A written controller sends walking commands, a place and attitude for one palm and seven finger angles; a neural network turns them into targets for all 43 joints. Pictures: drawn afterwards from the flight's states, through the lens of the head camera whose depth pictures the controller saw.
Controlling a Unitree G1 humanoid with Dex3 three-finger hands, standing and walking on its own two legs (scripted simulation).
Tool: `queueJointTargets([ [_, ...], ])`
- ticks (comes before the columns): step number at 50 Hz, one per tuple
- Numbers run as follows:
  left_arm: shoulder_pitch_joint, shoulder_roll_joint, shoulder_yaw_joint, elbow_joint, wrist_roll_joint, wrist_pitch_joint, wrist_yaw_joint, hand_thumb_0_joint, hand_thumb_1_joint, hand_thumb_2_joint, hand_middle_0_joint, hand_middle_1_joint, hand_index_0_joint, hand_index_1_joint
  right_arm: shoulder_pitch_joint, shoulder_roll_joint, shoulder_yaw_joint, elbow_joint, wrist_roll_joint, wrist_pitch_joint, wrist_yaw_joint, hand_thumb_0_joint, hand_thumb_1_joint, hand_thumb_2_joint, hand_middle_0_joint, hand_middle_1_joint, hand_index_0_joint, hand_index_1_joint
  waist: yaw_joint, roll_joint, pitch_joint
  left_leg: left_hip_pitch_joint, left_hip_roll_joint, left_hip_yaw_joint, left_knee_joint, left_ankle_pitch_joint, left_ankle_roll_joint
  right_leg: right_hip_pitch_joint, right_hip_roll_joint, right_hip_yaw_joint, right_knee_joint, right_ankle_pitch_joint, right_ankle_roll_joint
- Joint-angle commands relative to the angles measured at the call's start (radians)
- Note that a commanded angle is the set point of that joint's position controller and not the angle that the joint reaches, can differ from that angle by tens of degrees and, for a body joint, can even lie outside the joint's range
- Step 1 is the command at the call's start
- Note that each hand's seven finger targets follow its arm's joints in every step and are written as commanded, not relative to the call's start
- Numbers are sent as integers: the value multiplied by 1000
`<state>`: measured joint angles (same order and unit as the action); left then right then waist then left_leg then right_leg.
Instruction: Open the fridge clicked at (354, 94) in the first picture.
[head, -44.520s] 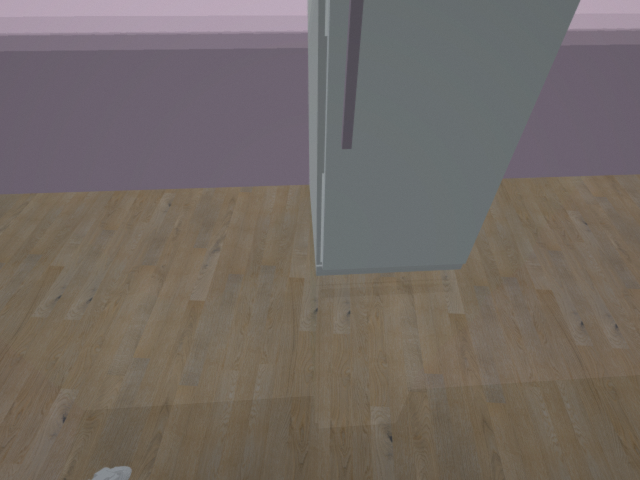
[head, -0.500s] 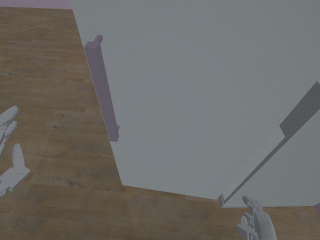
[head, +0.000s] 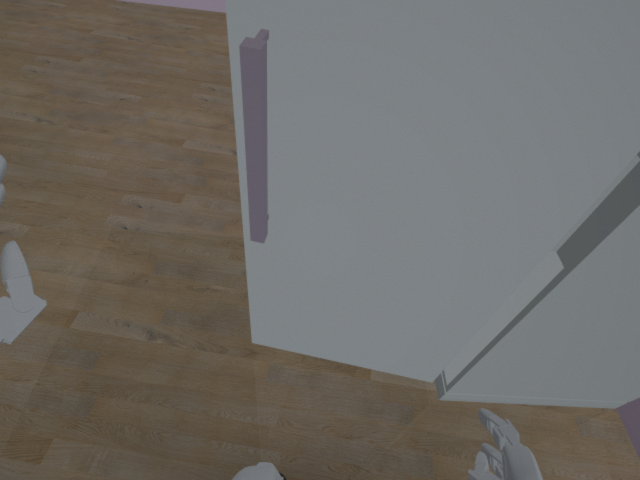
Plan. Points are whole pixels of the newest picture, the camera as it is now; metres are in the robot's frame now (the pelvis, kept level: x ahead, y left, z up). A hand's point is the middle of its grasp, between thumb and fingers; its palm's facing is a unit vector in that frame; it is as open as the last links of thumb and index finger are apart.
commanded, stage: step back with the hand held close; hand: left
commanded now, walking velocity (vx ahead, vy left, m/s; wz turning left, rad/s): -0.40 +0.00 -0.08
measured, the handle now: (260, 154) +0.55 +0.13 +0.09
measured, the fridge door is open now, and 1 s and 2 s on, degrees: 80 80 80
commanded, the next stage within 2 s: stop stepping back and stand still in 0.32 s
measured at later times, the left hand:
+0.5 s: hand (2, 419) +0.13 +0.24 +0.18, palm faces +0.28 -0.84 -0.47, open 7.4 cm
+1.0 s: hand out of the picture +0.05 +0.27 +0.19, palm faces +0.34 -0.78 -0.53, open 7.4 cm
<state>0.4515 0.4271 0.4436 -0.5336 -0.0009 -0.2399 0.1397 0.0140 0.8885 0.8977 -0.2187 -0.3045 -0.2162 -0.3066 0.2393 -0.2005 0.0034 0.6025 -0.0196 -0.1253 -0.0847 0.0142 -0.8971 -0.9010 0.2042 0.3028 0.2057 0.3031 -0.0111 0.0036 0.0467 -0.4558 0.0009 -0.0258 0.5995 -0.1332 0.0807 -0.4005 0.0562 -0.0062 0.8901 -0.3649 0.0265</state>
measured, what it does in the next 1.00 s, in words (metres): walks backwards: right foot, then left foot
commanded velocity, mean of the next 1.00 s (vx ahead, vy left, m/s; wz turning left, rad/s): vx -0.05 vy -0.03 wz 0.00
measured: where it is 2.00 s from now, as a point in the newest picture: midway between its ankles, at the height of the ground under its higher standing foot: outside the picture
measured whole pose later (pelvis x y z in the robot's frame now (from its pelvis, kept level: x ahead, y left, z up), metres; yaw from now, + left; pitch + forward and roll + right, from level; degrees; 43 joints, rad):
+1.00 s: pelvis -0.15 +0.02 +0.01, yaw -3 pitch +0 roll -1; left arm 0.62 0.50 0.46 -0.53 -0.02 -0.22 0.14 0.01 0.89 0.90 -0.22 -0.30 -0.21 -0.31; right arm 0.26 -0.12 0.07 0.60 -0.03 -0.13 -0.05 0.01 -0.89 -0.90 0.21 0.30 0.21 0.30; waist -0.03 -0.02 -0.06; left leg -0.27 0.02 0.03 0.54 -0.29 0.02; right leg -0.26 0.04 -0.10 0.49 -0.35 -0.03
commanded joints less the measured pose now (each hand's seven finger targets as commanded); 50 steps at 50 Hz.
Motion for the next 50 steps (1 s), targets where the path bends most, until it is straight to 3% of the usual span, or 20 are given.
queueJointTargets([
  [1,59,146,140,-171,-26,-75,24,0,900,900,-200,-300,-200,-300,-99,-136,-75,-141,5,-78,16,0,-900,-900,200,300,200,300,33,172,-150,-7,238,-266,-432,-396,56,145,22,-14,22,-129,-22],
  [6,56,127,60,-181,-69,-49,9,0,900,900,-200,-300,-200,-300,-104,-135,-57,-99,5,-70,27,0,-900,-900,200,300,200,300,30,216,-220,220,192,-187,-426,-191,-83,211,12,-42,-522,-95,-56],
  [10,-51,231,96,-221,-63,-65,11,0,900,900,-200,-300,-200,-300,-119,-98,-36,-85,2,-22,12,0,-900,-900,200,300,200,300,25,-107,-248,392,66,29,-3,49,-92,45,-258,130,-650,505,-84],
  [12,-100,275,139,-196,-61,-73,13,0,900,900,-200,-300,-200,-300,-163,-107,-29,-115,2,-39,-11,0,-900,-900,200,300,200,300,29,-69,-264,380,64,62,-47,82,-77,85,-234,67,-525,695,-41],
  [13,-83,216,96,-171,-65,-58,2,0,900,900,-200,-300,-200,-300,-131,-119,-54,-102,23,-36,-15,0,-900,-900,200,300,200,300,12,-186,-283,447,56,59,-77,256,-63,67,-157,7,-489,673,34],
  [15,-78,231,110,-212,-71,-33,-3,0,900,900,-200,-300,-200,-300,-159,-133,-53,-136,31,-21,-17,0,-900,-900,200,300,200,300,19,-23,-331,562,104,11,-118,556,-28,44,-63,-8,-368,615,69],
  [18,9,225,150,-184,-87,-33,-13,0,900,900,-200,-300,-200,-300,-181,-146,-57,-143,-1,-25,9,0,-900,-900,200,300,200,300,45,307,-279,293,245,-204,-431,82,25,129,39,5,-178,-201,7],
  [20,53,220,171,-194,-82,-23,-18,0,900,900,-200,-300,-200,-300,-207,-152,-58,-159,-12,-30,16,0,-900,-900,200,300,200,300,56,333,-182,-82,251,-207,-591,-427,-27,366,65,-39,-170,-185,-56],
  [22,157,207,183,-153,-98,-17,-20,0,900,900,-200,-300,-200,-300,-192,-143,-68,-171,-4,-9,25,0,-900,-900,200,300,200,300,70,268,-192,-138,134,-47,-450,-445,-103,425,55,-94,-370,-121,-79],
  [23,208,211,175,-167,-94,-15,-18,0,900,900,-200,-300,-200,-300,-173,-136,-71,-176,18,-2,27,0,-900,-900,200,300,200,300,61,98,-192,-10,3,96,-127,-366,-141,229,-63,4,-563,-159,-101],
  [24,251,252,200,-204,-100,-15,-11,0,900,900,-200,-300,-200,-300,-143,-120,-80,-171,29,1,29,0,-900,-900,200,300,200,300,53,-198,-208,189,-89,96,317,-279,-160,-138,-321,256,-785,-308,-148],
  [25,228,255,187,-254,-92,-18,-5,0,900,900,-200,-300,-200,-300,-139,-126,-75,-162,15,12,29,0,-900,-900,200,300,200,300,55,-261,-107,25,-105,10,633,-286,-150,-238,-463,455,-842,-358,-241],
  [29,-18,189,102,-229,-68,15,-6,0,900,900,-200,-300,-200,-300,-138,-101,-29,-145,9,-8,6,0,-900,-900,200,300,200,300,-5,-97,-55,3,66,7,366,-229,-104,-97,-282,135,-677,-200,-142],
  [33,-190,105,6,-66,-14,10,50,0,900,900,-200,-300,-200,-300,-46,-136,-46,-64,4,-85,-42,0,-900,-900,200,300,200,300,2,56,-133,239,15,67,-188,-171,-54,124,-217,96,-498,83,-101],
  [36,-283,157,-9,-205,1,-7,51,0,900,900,-200,-300,-200,-300,-63,-174,-62,-116,23,-106,-32,0,-900,-900,200,300,200,300,23,245,-155,422,248,-234,-226,257,5,-38,-74,-17,-222,27,-18],
  [38,-233,168,5,-263,-16,-14,33,0,900,900,-200,-300,-200,-300,-62,-125,-45,-92,3,-116,-9,0,-900,-900,200,300,200,300,-10,289,-144,420,238,-326,-305,366,-24,-92,-37,-28,-73,-95,-15],
  [44,193,192,131,-184,-36,-11,28,0,900,900,-200,-300,-200,-300,-93,-127,-40,-113,5,-101,35,0,-900,-900,200,300,200,300,15,198,-137,207,214,-161,-336,-70,4,116,-32,-70,-267,-8,-24],
  [47,154,186,149,-87,-39,2,29,0,900,900,-200,-300,-200,-300,-114,-122,-33,-130,-1,-36,17,0,-900,-900,200,300,200,300,4,159,-85,-61,192,-108,-329,-465,-11,359,-28,-93,-419,-7,-43],
  [49,122,173,134,-5,-32,20,28,0,900,900,-200,-300,-200,-300,-105,-123,-42,-132,-1,-7,12,0,-900,-900,200,300,200,300,7,12,-61,-183,108,-40,-105,-495,-34,404,-128,93,-510,-117,-116],
  [50,71,179,125,3,-34,24,24,0,900,900,-200,-300,-200,-300,-97,-122,-46,-134,-2,3,12,0,-900,-900,200,300,200,300,4,-133,-49,-217,42,15,99,-422,-56,345,-266,330,-629,-271,-189],
])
